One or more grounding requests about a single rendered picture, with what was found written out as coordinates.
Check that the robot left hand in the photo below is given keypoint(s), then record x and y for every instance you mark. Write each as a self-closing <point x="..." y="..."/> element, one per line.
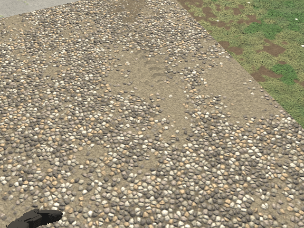
<point x="35" y="218"/>

